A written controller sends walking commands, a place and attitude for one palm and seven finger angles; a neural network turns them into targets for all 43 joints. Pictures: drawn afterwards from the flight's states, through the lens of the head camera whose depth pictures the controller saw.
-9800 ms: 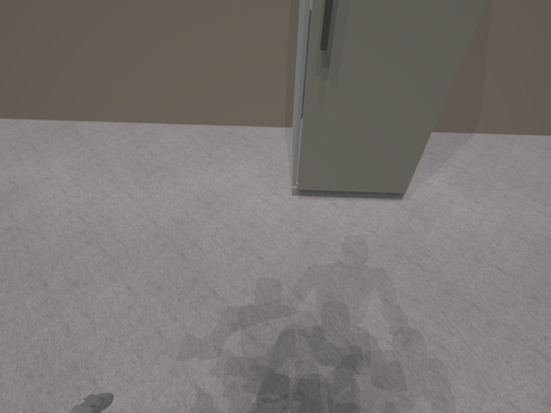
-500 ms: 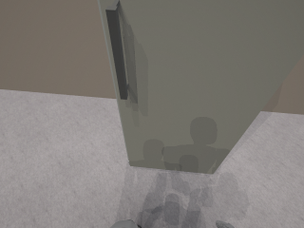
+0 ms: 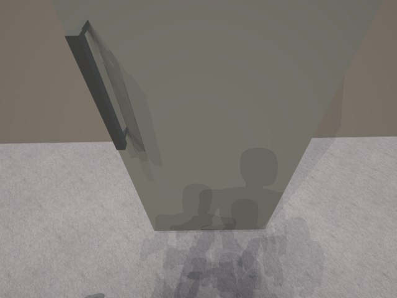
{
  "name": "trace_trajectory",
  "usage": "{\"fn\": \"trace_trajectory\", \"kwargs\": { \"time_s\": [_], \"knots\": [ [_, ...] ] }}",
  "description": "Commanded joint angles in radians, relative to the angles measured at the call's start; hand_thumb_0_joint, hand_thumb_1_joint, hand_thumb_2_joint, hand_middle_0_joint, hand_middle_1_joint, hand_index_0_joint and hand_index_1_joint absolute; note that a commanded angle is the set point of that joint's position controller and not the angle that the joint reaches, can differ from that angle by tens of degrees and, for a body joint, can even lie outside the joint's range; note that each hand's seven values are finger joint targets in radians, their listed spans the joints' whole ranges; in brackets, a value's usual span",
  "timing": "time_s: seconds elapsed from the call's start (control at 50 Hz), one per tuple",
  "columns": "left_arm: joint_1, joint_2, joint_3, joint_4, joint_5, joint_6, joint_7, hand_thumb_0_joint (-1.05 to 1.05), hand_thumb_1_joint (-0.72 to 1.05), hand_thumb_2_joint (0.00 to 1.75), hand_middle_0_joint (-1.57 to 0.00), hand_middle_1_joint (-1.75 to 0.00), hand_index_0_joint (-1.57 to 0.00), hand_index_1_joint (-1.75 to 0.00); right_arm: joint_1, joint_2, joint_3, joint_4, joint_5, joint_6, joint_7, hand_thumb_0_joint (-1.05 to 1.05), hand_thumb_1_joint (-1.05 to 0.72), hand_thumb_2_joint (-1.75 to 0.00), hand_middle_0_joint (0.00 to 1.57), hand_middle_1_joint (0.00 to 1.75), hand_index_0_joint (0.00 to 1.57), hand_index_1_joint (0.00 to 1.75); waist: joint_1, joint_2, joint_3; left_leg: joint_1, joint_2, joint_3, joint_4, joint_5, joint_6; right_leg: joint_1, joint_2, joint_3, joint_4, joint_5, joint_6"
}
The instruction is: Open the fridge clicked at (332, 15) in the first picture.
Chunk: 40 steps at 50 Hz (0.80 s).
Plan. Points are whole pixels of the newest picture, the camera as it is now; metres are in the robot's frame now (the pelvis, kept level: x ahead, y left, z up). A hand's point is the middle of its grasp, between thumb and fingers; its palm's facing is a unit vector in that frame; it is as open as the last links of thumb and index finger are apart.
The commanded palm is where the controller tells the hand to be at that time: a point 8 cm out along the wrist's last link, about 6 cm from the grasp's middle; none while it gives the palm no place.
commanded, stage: come to a stop and stand still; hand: left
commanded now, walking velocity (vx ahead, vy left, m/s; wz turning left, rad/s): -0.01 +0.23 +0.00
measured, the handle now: (105, 95) +0.46 +0.21 +0.17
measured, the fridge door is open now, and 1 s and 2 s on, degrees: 0 0 0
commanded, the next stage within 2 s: look again from close up in 1.22 s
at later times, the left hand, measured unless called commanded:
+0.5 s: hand out of the picture -0.06 +0.21 -0.16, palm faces +0.12 -0.97 -0.23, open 7.4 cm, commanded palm none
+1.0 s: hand out of the picture +0.04 +0.19 -0.16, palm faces +0.05 -0.98 -0.21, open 7.3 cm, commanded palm none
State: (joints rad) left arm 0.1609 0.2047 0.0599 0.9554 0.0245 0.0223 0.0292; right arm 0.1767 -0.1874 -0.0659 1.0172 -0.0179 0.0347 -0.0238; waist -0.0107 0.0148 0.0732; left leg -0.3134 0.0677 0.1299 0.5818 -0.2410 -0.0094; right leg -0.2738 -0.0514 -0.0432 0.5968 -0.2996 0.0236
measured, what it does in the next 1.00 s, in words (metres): steps on the spot: left foot, then right foot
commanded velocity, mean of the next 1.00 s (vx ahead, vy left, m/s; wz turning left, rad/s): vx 0.06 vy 0.00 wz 0.00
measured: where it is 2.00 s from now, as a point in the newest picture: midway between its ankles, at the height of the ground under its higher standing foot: outside the picture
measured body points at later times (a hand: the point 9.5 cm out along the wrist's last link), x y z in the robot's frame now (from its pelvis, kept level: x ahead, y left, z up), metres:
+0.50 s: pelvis -0.05 +0.02 +0.01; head -0.04 +0.02 +0.46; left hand -0.07 +0.26 -0.14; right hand -0.01 -0.23 -0.14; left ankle -0.09 +0.14 -0.73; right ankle +0.01 -0.12 -0.73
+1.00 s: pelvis -0.01 +0.01 +0.01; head +0.02 +0.00 +0.46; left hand +0.04 +0.24 -0.14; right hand -0.06 -0.19 -0.16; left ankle -0.09 +0.14 -0.73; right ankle -0.01 -0.09 -0.73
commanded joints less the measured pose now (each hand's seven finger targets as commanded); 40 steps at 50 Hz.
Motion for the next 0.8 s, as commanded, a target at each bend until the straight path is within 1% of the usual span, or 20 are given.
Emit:
{"fn": "trace_trajectory", "kwargs": {
  "time_s": [0.0, 0.02, 0.04, 0.08, 0.12, 0.16, 0.24, 0.34, 0.38, 0.42, 0.44, 0.46, 0.48, 0.5, 0.52, 0.54, 0.58, 0.7, 0.74, 0.78],
  "knots": [
    [0.148, 0.204, 0.018, -0.018, 0.004, -0.03, 0.009, 0.0, 0.9, 0.9, -0.2, -0.3, -0.2, -0.3, 0.044, -0.05, -0.016, -0.087, 0.009, 0.007, 0.006, 0.0, -0.9, -0.9, 0.2, 0.3, 0.2, 0.3, 0.048, -0.225, -0.13, -0.08, -0.049, -0.137, 0.295, -0.376, -0.017, 0.074, -0.384, 0.319, -0.256, 0.683, -0.193],
    [0.113, 0.19, 0.022, -0.018, 0.005, -0.028, 0.011, 0.0, 0.9, 0.9, -0.2, -0.3, -0.2, -0.3, 0.028, -0.049, -0.017, -0.084, 0.003, 0.021, 0.005, 0.0, -0.9, -0.9, 0.2, 0.3, 0.2, 0.3, 0.037, -0.193, -0.111, -0.102, -0.047, -0.171, 0.384, -0.343, -0.016, 0.052, -0.356, 0.289, -0.266, 0.621, -0.212],
    [0.074, 0.187, 0.027, -0.02, 0.003, -0.026, 0.014, 0.0, 0.9, 0.9, -0.2, -0.3, -0.2, -0.3, 0.036, -0.058, -0.017, -0.071, 0.001, 0.026, 0.004, 0.0, -0.9, -0.9, 0.2, 0.3, 0.2, 0.3, 0.025, -0.248, -0.093, -0.132, -0.049, -0.182, 0.454, -0.31, -0.018, 0.045, -0.331, 0.297, -0.267, 0.553, -0.209],
    [0.041, 0.16, 0.023, -0.03, -0.002, -0.025, 0.02, 0.0, 0.9, 0.9, -0.2, -0.3, -0.2, -0.3, 0.069, -0.086, -0.024, -0.048, -0.003, 0.026, 0.013, 0.0, -0.9, -0.9, 0.2, 0.3, 0.2, 0.3, 0.014, -0.181, -0.073, -0.172, -0.042, -0.179, 0.536, -0.208, -0.031, 0.071, -0.291, 0.239, -0.258, 0.5, -0.194],
    [0.059, 0.158, 0.024, -0.034, -0.003, -0.027, 0.018, 0.0, 0.9, 0.9, -0.2, -0.3, -0.2, -0.3, 0.078, -0.085, -0.024, -0.045, -0.004, 0.029, 0.023, 0.0, -0.9, -0.9, 0.2, 0.3, 0.2, 0.3, 0.025, -0.166, -0.066, -0.181, -0.047, -0.177, 0.556, -0.133, -0.04, 0.065, -0.258, 0.212, -0.276, 0.352, -0.162],
    [0.091, 0.151, 0.023, -0.024, -0.004, -0.028, 0.017, 0.0, 0.9, 0.9, -0.2, -0.3, -0.2, -0.3, 0.075, -0.09, -0.024, -0.048, -0.007, 0.03, 0.029, 0.0, -0.9, -0.9, 0.2, 0.3, 0.2, 0.3, 0.042, -0.192, -0.059, -0.197, -0.047, -0.171, 0.528, -0.098, -0.048, 0.084, -0.249, 0.231, -0.314, 0.183, -0.148],
    [0.125, 0.152, 0.029, -0.015, 0.003, -0.025, 0.015, 0.0, 0.9, 0.9, -0.2, -0.3, -0.2, -0.3, 0.067, -0.086, -0.017, -0.051, -0.009, 0.022, 0.034, 0.0, -0.9, -0.9, 0.2, 0.3, 0.2, 0.3, 0.061, -0.205, -0.055, -0.176, -0.034, -0.143, 0.399, -0.115, -0.053, 0.1, -0.252, 0.274, -0.374, -0.067, -0.147],
    [0.154, 0.169, 0.035, 0.006, 0.014, -0.022, 0.006, 0.0, 0.9, 0.9, -0.2, -0.3, -0.2, -0.3, 0.068, -0.058, -0.003, -0.055, -0.001, 0.006, 0.034, 0.0, -0.9, -0.9, 0.2, 0.3, 0.2, 0.3, 0.074, -0.229, -0.051, -0.045, -0.048, -0.089, 0.149, -0.21, -0.035, 0.056, -0.246, 0.294, -0.421, -0.169, -0.16],
    [0.134, 0.168, 0.034, 0.017, 0.013, -0.021, 0.005, 0.0, 0.9, 0.9, -0.2, -0.3, -0.2, -0.3, 0.126, -0.045, 0.003, -0.036, 0.003, -0.006, 0.031, 0.0, -0.9, -0.9, 0.2, 0.3, 0.2, 0.3, 0.05, -0.224, -0.072, 0.055, -0.064, -0.07, 0.017, -0.193, -0.023, 0.033, -0.217, 0.268, -0.408, -0.153, -0.147],
    [0.089, 0.158, 0.03, 0.023, 0.003, -0.014, 0.003, 0.0, 0.9, 0.9, -0.2, -0.3, -0.2, -0.3, 0.245, -0.025, 0.014, 0.009, 0.004, -0.02, 0.022, 0.0, -0.9, -0.9, 0.2, 0.3, 0.2, 0.3, -0.007, -0.207, -0.093, 0.253, -0.086, -0.038, -0.174, -0.058, -0.01, -0.081, -0.153, 0.192, -0.361, -0.212, -0.088],
    [0.088, 0.127, 0.02, 0.025, -0.005, -0.01, 0.0, 0.0, 0.9, 0.9, -0.2, -0.3, -0.2, -0.3, 0.28, -0.043, 0.016, 0.024, 0.004, -0.03, 0.015, 0.0, -0.9, -0.9, 0.2, 0.3, 0.2, 0.3, -0.02, -0.125, -0.102, 0.331, -0.058, -0.068, -0.244, -0.05, -0.005, -0.144, -0.105, 0.149, -0.288, -0.233, -0.058],
    [0.094, 0.076, 0.007, 0.022, -0.013, -0.006, -0.005, 0.0, 0.9, 0.9, -0.2, -0.3, -0.2, -0.3, 0.289, -0.093, 0.006, 0.023, -0.004, -0.038, 0.007, 0.0, -0.9, -0.9, 0.2, 0.3, 0.2, 0.3, -0.028, 0.053, -0.073, 0.314, 0.063, -0.238, -0.339, -0.211, 0.032, -0.231, -0.031, 0.082, -0.135, -0.243, -0.026],
    [0.104, 0.017, -0.002, 0.013, -0.011, -0.006, -0.011, 0.0, 0.9, 0.9, -0.2, -0.3, -0.2, -0.3, 0.262, -0.161, -0.007, 0.001, -0.007, -0.038, 0.001, 0.0, -0.9, -0.9, 0.2, 0.3, 0.2, 0.3, -0.026, 0.261, -0.028, 0.223, 0.239, -0.441, -0.464, -0.42, 0.089, -0.279, 0.031, -0.027, 0.052, -0.19, 0.002],
    [0.067, 0.024, -0.003, 0.005, -0.006, -0.007, -0.012, 0.0, 0.9, 0.9, -0.2, -0.3, -0.2, -0.3, 0.215, -0.181, -0.002, -0.02, -0.011, -0.036, -0.004, 0.0, -0.9, -0.9, 0.2, 0.3, 0.2, 0.3, -0.022, 0.224, 0.066, 0.078, 0.294, -0.511, -0.522, -0.489, 0.139, -0.279, 0.021, 0.006, 0.151, -0.166, -0.004],
    [0.071, 0.032, 0.0, 0.024, 0.003, -0.009, -0.019, 0.0, 0.9, 0.9, -0.2, -0.3, -0.2, -0.3, 0.153, -0.159, 0.008, -0.026, -0.014, -0.041, -0.005, 0.0, -0.9, -0.9, 0.2, 0.3, 0.2, 0.3, -0.001, 0.174, 0.075, 0.01, 0.274, -0.506, -0.533, -0.496, 0.149, -0.232, 0.006, 0.039, 0.212, -0.115, -0.005],
    [0.087, 0.027, 0.003, 0.055, 0.011, -0.001, -0.022, 0.0, 0.9, 0.9, -0.2, -0.3, -0.2, -0.3, 0.128, -0.126, 0.015, -0.015, -0.012, -0.048, -0.009, 0.0, -0.9, -0.9, 0.2, 0.3, 0.2, 0.3, 0.014, 0.18, 0.106, 0.011, 0.221, -0.429, -0.526, -0.397, 0.119, -0.236, 0.008, 0.043, 0.265, -0.072, 0.0],
    [0.125, 0.031, 0.002, 0.081, 0.005, -0.007, -0.033, 0.0, 0.9, 0.9, -0.2, -0.3, -0.2, -0.3, 0.143, -0.094, 0.03, -0.005, -0.005, -0.058, -0.017, 0.0, -0.9, -0.9, 0.2, 0.3, 0.2, 0.3, 0.022, 0.148, 0.118, 0.053, 0.175, -0.332, -0.485, -0.209, 0.105, -0.256, 0.004, 0.042, 0.316, -0.009, 0.007],
    [0.064, 0.009, -0.014, 0.074, -0.01, -0.011, -0.028, 0.0, 0.9, 0.9, -0.2, -0.3, -0.2, -0.3, 0.245, -0.087, 0.027, 0.051, -0.01, -0.067, -0.035, 0.0, -0.9, -0.9, 0.2, 0.3, 0.2, 0.3, -0.017, 0.12, 0.038, 0.246, 0.2, -0.257, -0.323, 0.472, 0.148, -0.208, -0.005, 0.011, 0.16, -0.059, 0.028],
    [0.054, -0.007, -0.019, 0.075, -0.016, -0.016, -0.023, 0.0, 0.9, 0.9, -0.2, -0.3, -0.2, -0.3, 0.249, -0.085, 0.024, 0.067, -0.01, -0.063, -0.035, 0.0, -0.9, -0.9, 0.2, 0.3, 0.2, 0.3, -0.021, 0.158, 0.011, 0.244, 0.193, -0.252, -0.273, 0.554, 0.15, -0.121, 0.007, -0.01, 0.055, -0.075, 0.018],
    [0.094, -0.002, -0.017, 0.093, -0.017, -0.026, -0.02, 0.0, 0.9, 0.9, -0.2, -0.3, -0.2, -0.3, 0.239, -0.08, 0.021, 0.077, -0.005, -0.059, -0.034, 0.0, -0.9, -0.9, 0.2, 0.3, 0.2, 0.3, -0.002, 0.13, -0.011, 0.219, 0.161, -0.237, -0.215, 0.535, 0.122, -0.011, 0.022, -0.023, -0.103, 0.028, 0.008]
  ]
}}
